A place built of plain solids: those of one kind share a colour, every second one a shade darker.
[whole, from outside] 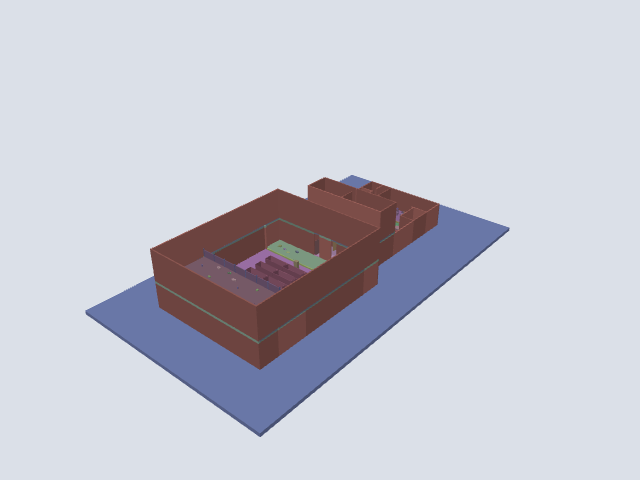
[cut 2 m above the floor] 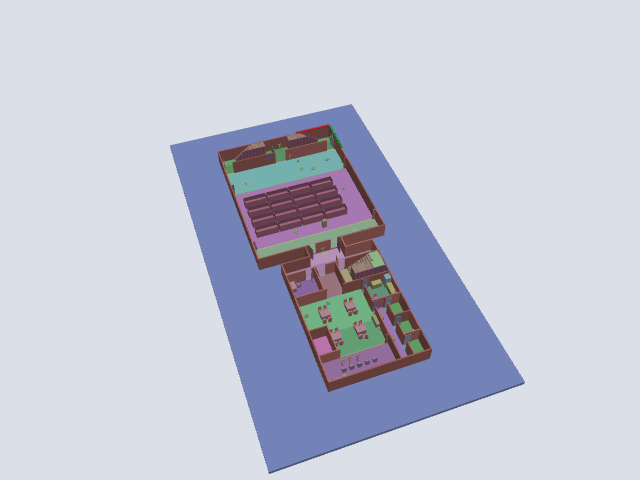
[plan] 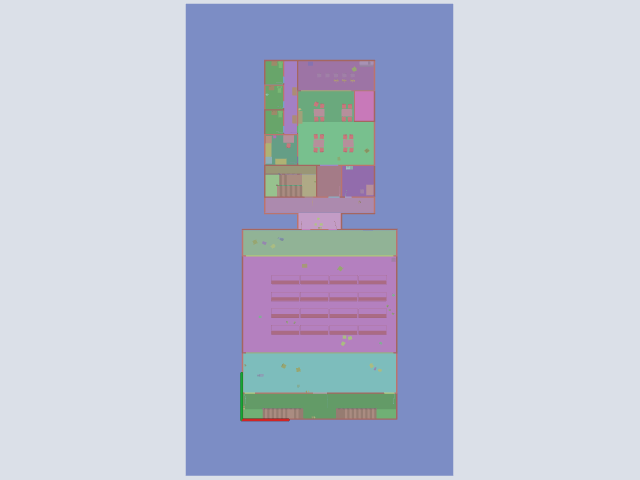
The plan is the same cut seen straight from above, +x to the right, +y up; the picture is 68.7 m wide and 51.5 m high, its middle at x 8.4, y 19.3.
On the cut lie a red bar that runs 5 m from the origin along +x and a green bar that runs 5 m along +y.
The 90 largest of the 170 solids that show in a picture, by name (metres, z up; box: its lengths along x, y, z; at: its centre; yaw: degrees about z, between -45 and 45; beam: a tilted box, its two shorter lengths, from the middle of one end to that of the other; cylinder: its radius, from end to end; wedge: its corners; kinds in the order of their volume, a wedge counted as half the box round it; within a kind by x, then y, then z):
{
 "under_1": {"box": [28.71, 50.65, 0.5], "at": [8.36, 19.32, -0.33]},
 "wall_1": {"box": [0.16, 4.18, 3.63], "at": [0.08, 5.03, 1.51]},
 "wall_2": {"box": [0.16, 20.2, 4.26], "at": [0.08, 10.26, 5.76]},
 "wall_3": {"box": [0.16, 10.28, 3.63], "at": [0.08, 12.39, 1.51]},
 "wall_4": {"box": [0.16, 2.7, 3.63], "at": [0.08, 19.01, 1.51]},
 "wall_5": {"box": [0.16, 1.63, 3.63], "at": [2.46, 23.02, 1.51]},
 "wall_6": {"box": [0.16, 3.28, 8.19], "at": [2.46, 25.61, 3.8]},
 "wall_7": {"box": [0.16, 3.16, 3.63], "at": [2.46, 28.96, 1.51]},
 "wall_8": {"box": [0.16, 2.52, 3.63], "at": [2.46, 31.93, 1.51]},
 "wall_9": {"box": [0.16, 2.52, 3.63], "at": [2.46, 34.58, 1.51]},
 "wall_10": {"box": [0.16, 2.52, 3.63], "at": [2.46, 37.23, 1.51]},
 "wall_11": {"box": [6.1, 0.031, 3.63], "at": [3.05, 20.5, 1.51]},
 "wall_12": {"box": [6.45, 0.13, 3.63], "at": [3.22, 20.43, 1.51]},
 "wall_13": {"box": [2.17, 0.13, 3.63], "at": [3.47, 33.26, 1.51]},
 "wall_14": {"box": [2.17, 0.13, 3.63], "at": [3.47, 35.91, 1.51]},
 "wall_15": {"box": [3.67, 0.13, 3.63], "at": [4.22, 30.61, 1.51]},
 "wall_16": {"box": [3.71, 0.16, 3.63], "at": [4.24, 22.13, 1.51]},
 "wall_17": {"box": [0.13, 1.65, 3.63], "at": [4.49, 32.37, 1.51]},
 "wall_18": {"box": [0.13, 1.65, 3.63], "at": [4.49, 35.02, 1.51]},
 "wall_19": {"box": [0.13, 1.65, 3.63], "at": [4.49, 37.66, 1.51]},
 "wall_20": {"box": [6.24, 0.13, 3.63], "at": [4.54, 2.88, 1.51]},
 "wall_21": {"box": [4.38, 0.13, 3.63], "at": [4.57, 23.91, 1.51]},
 "wall_22": {"box": [6.02, 0.13, 3.63], "at": [5.39, 27.32, 1.51]},
 "wall_23": {"box": [0.13, 2.29, 3.63], "at": [5.99, 29.39, 1.51]},
 "wall_24": {"box": [0.13, 3.71, 3.63], "at": [5.99, 33.4, 1.51]},
 "wall_25": {"box": [0.13, 3.11, 3.63], "at": [5.99, 36.94, 1.51]},
 "wall_26": {"box": [0.16, 1.53, 3.63], "at": [6.01, 21.29, 1.51]},
 "wall_27": {"box": [0.13, 2.22, 4.26], "at": [8.04, 25.08, 5.76]},
 "wall_28": {"box": [0.13, 3.28, 3.63], "at": [8.04, 25.61, 1.51]},
 "wall_29": {"box": [1.96, 0.13, 3.63], "at": [8.33, 20.43, 1.51]},
 "wall_30": {"box": [16.71, 0.16, 8.19], "at": [8.36, 0.08, 3.8]},
 "wall_31": {"box": [16.71, 0.16, 4.26], "at": [8.36, 20.44, 5.76]},
 "wall_32": {"box": [11.94, 0.16, 4.26], "at": [8.36, 23.89, 5.76]},
 "wall_33": {"box": [11.94, 0.13, 4.26], "at": [8.36, 27.32, 5.76]},
 "wall_34": {"box": [11.94, 0.16, 3.63], "at": [8.36, 38.57, 1.51]},
 "wall_35": {"box": [1.64, 0.13, 3.63], "at": [8.49, 23.91, 1.51]},
 "wall_36": {"box": [0.13, 3.28, 3.63], "at": [10.72, 25.61, 1.51]},
 "wall_37": {"box": [0.13, 3.16, 3.63], "at": [12.1, 33.67, 1.51]},
 "wall_38": {"box": [6.13, 0.13, 3.63], "at": [12.23, 2.88, 1.51]},
 "wall_39": {"box": [3.98, 0.13, 3.63], "at": [12.34, 27.32, 1.51]},
 "wall_40": {"box": [3.71, 0.16, 3.63], "at": [12.47, 22.13, 1.51]},
 "wall_41": {"box": [2.59, 0.13, 3.63], "at": [13.03, 35.31, 1.51]},
 "wall_42": {"box": [2.52, 0.13, 3.63], "at": [13.07, 23.91, 1.51]},
 "wall_43": {"box": [2.29, 0.13, 3.63], "at": [13.18, 32.02, 1.51]},
 "wall_44": {"box": [6.5, 0.13, 3.63], "at": [13.46, 20.43, 1.51]},
 "wall_45": {"box": [0.16, 1.63, 3.63], "at": [14.24, 23.02, 1.51]},
 "wall_46": {"box": [0.16, 3.28, 8.19], "at": [14.24, 25.61, 3.8]},
 "wall_47": {"box": [0.16, 4.58, 3.63], "at": [14.24, 29.67, 1.51]},
 "wall_48": {"box": [0.16, 3.16, 3.63], "at": [14.24, 33.67, 1.51]},
 "wall_49": {"box": [0.16, 3.11, 3.63], "at": [14.24, 36.94, 1.51]},
 "wall_50": {"box": [0.16, 2.65, 3.63], "at": [16.63, 1.49, 1.51]},
 "wall_51": {"box": [0.16, 4.18, 3.63], "at": [16.63, 5.03, 1.51]},
 "wall_52": {"box": [0.16, 20.2, 4.26], "at": [16.63, 10.26, 5.76]},
 "wall_53": {"box": [0.16, 10.28, 3.63], "at": [16.63, 12.39, 1.51]},
 "wall_54": {"box": [0.16, 2.7, 3.63], "at": [16.63, 19.01, 1.51]},
 "floor_chapel_1": {"box": [16.39, 10.28, 0.5], "at": [8.36, 12.39, -0.25]},
 "floor_back_rows_1": {"box": [16.39, 4.18, 0.5], "at": [8.36, 5.03, -0.25]},
 "floor_dais_1": {"box": [16.39, 2.7, 0.7], "at": [8.36, 19.01, -0.15]},
 "floor_school_1": {"box": [5.98, 3.29, 0.5], "at": [9.04, 33.6, -0.25]},
 "floor_school_2": {"box": [8.11, 4.58, 0.5], "at": [10.11, 29.67, -0.25]},
 "stair_1": {"box": [2.19, 1.13, 2.55], "at": [5.38, 25.77, 0.97]},
 "stair_2": {"box": [1.65, 1.13, 2.89], "at": [5.65, 25.77, 1.15]},
 "stair_3": {"box": [1.7, 0.99, 2.59], "at": [5.75, 0.65, 1.0]},
 "stair_4": {"box": [1.38, 1.13, 3.07], "at": [5.79, 25.77, 1.23]},
 "stair_5": {"box": [0.98, 0.99, 3.17], "at": [10.6, 0.65, 1.28]},
 "floor_platform_1": {"box": [8.11, 3.11, 0.7], "at": [10.11, 36.94, -0.15]},
 "floor_lobby_1": {"box": [2.12, 0.99, 0.5], "at": [1.22, 0.66, -0.25]},
 "floor_lobby_2": {"box": [3.51, 0.99, 0.5], "at": [8.36, 0.66, -0.25]},
 "floor_lobby_3": {"box": [16.39, 1.66, 0.5], "at": [8.36, 1.98, -0.25]},
 "floor_lobby_4": {"box": [2.12, 0.99, 0.5], "at": [15.49, 0.66, -0.25]},
 "upper_floor_gallery_1": {"box": [16.39, 6.1, 0.16], "at": [8.36, 4.2, 3.55]},
 "floor_passage_1": {"box": [4.52, 1.72, 0.5], "at": [8.36, 21.35, -0.25]},
 "floor_passage_2": {"box": [11.62, 1.63, 0.5], "at": [8.36, 23.02, -0.25]},
 "floor_wc_1": {"box": [1.88, 2.52, 0.5], "at": [3.48, 31.93, -0.25]},
 "floor_wc_2": {"box": [1.88, 2.52, 0.5], "at": [3.48, 34.58, -0.25]},
 "floor_wc_3": {"box": [1.88, 2.52, 0.5], "at": [3.48, 37.23, -0.25]},
 "stair_landing_1": {"box": [1.23, 1.24, 2.2], "at": [3.16, 24.59, 0.8]},
 "stair_landing_2": {"box": [1.5, 1.13, 2.2], "at": [3.29, 25.77, 0.8]},
 "floor_vestry_1": {"box": [3.38, 3.28, 0.5], "at": [12.47, 25.61, -0.25]},
 "floor_back_lobby_1": {"box": [1.37, 7.82, 0.5], "at": [5.24, 34.58, -0.25]},
 "floor_kitchen_1": {"box": [3.38, 3.16, 0.5], "at": [4.24, 28.96, -0.25]},
 "floor_class_stair_1": {"box": [5.43, 0.91, 0.5], "at": [5.26, 26.8, -0.25]},
 "floor_class_stair_2": {"box": [1.5, 2.37, 0.5], "at": [7.22, 25.16, -0.25]},
 "floor_school_lobby_1": {"box": [2.55, 3.28, 0.5], "at": [9.38, 25.61, -0.25]},
 "floor_stack_store_1": {"box": [2.0, 3.16, 0.5], "at": [13.16, 33.67, -0.25]},
 "floor_gap_dais_step_1": {"box": [15.79, 0.13, 0.7], "at": [8.36, 17.59, -0.15]},
 "stair_guard_1": {"box": [16.39, 0.08, 0.96], "at": [8.36, 7.21, 4.11]},
 "floor_gap_rear_open_1": {"box": [15.79, 0.13, 0.5], "at": [8.36, 7.18, -0.25]},
 "fridge_1": {"box": [0.7, 0.75, 1.72], "at": [2.9, 27.85, 0.86]},
 "wall_band_1": {"box": [16.71, 0.16, 0.31], "at": [8.36, 0.08, 3.48]}
}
